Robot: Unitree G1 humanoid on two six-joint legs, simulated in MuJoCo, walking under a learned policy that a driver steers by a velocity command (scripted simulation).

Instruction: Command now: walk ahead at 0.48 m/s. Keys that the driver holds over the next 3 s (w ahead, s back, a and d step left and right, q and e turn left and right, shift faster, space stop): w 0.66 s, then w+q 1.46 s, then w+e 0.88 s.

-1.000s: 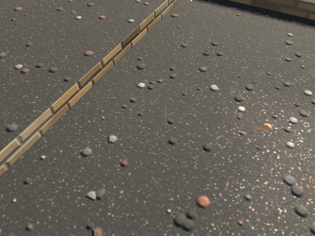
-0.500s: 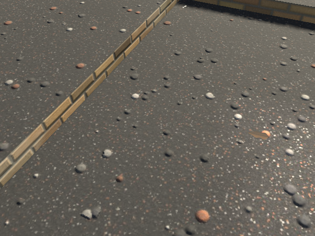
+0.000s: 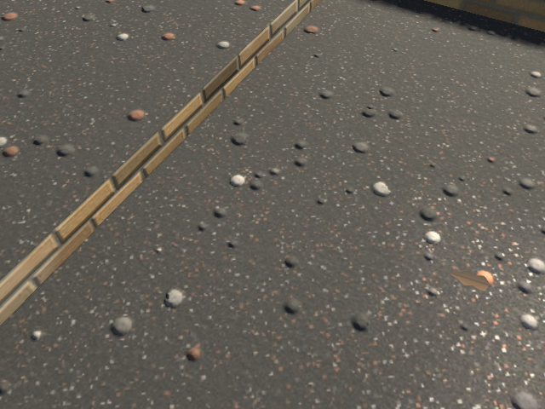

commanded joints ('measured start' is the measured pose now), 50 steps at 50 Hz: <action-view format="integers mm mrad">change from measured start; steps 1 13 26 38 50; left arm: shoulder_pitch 46 -62 -497 -217 -58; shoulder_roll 148 84 86 126 134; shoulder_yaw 24 36 21 59 46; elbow -16 -95 -263 -174 -115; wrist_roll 2 25 7 9 1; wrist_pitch -9 33 49 12 -28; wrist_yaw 11 -23 -38 -13 12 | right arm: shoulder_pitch -102 215 465 332 33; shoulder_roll -46 -48 -96 -66 -11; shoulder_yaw -5 -25 -19 -30 -15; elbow -87 58 133 71 -60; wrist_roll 3 8 7 14 -1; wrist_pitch -14 -61 -72 -47 8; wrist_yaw -5 -32 -42 -37 10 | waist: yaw -14 -11 -101 -23 -28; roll -97 2 31 -58 -92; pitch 95 -4 67 -26 61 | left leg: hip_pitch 50 424 638 50 -12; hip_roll -42 156 114 5 10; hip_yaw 36 -286 -103 -127 -3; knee -96 -539 -553 529 95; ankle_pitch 21 -97 248 -247 78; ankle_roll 33 174 154 55 14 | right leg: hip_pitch -70 -596 -730 -191 -188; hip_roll -287 -178 -155 -393 -291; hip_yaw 99 104 -24 322 -98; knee -22 1018 467 23 -27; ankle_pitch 621 15 289 71 490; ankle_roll -112 -9 37 -128 -38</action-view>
